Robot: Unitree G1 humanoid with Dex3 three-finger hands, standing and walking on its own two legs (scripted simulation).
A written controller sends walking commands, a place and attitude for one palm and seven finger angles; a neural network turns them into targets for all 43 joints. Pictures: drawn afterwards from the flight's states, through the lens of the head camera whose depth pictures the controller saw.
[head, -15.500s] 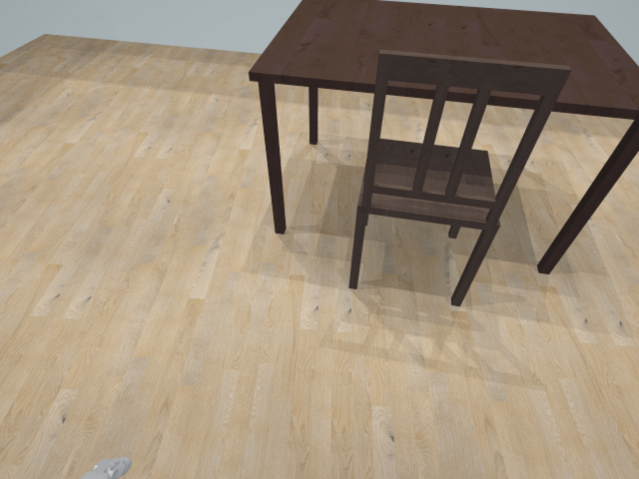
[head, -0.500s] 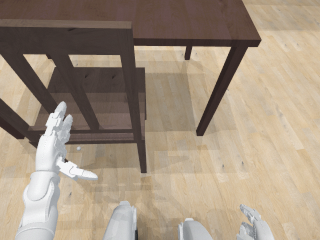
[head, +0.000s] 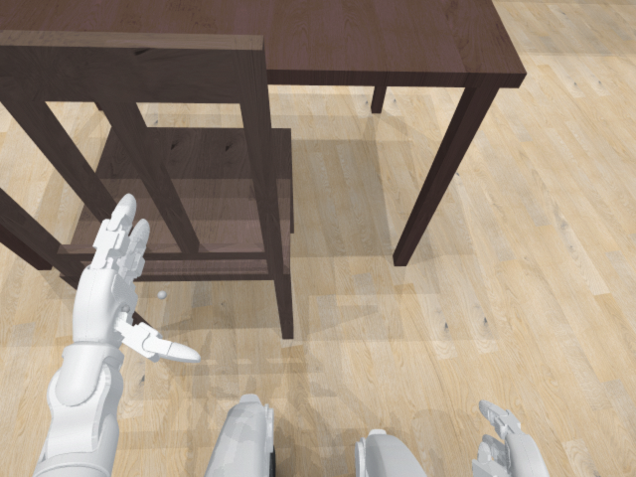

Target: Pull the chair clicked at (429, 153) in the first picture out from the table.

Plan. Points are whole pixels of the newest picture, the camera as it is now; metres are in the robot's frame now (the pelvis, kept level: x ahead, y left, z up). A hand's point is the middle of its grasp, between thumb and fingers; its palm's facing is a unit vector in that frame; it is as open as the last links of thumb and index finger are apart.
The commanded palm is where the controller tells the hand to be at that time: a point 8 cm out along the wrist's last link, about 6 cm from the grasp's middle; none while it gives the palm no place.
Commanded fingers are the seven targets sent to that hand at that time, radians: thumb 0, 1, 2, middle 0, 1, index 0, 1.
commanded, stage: aim the fingers beside a spindle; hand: left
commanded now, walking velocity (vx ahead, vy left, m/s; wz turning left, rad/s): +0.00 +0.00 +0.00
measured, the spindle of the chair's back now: (91, 191) +0.47 +0.33 +0.03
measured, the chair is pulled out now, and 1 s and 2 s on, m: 0.00 0.00 0.00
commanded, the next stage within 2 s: push the fingers through the gap in 1.28 s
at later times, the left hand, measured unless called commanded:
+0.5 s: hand (164, 291) +0.33 +0.21 +0.01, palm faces +0.04 -1.00 -0.02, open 16.9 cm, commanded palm +0.30 +0.26 +0.03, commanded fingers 0.00 -0.50 0.30 -0.06 -0.08 -0.06 -0.08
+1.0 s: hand (162, 292) +0.32 +0.19 +0.04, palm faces +0.03 -1.00 -0.06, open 16.9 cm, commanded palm +0.30 +0.26 +0.03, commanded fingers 0.00 -0.50 0.30 -0.06 -0.08 -0.06 -0.08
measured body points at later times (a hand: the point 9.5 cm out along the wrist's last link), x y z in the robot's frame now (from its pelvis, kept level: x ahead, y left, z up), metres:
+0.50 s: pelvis +0.00 +0.00 +0.00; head +0.10 +0.02 +0.43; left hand +0.33 +0.26 +0.01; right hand +0.15 -0.25 -0.11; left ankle +0.08 +0.12 -0.62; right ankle -0.03 -0.12 -0.62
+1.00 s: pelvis +0.00 +0.00 +0.00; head +0.10 +0.02 +0.44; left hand +0.31 +0.25 +0.04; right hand +0.15 -0.25 -0.10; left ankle +0.08 +0.12 -0.62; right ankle -0.03 -0.12 -0.62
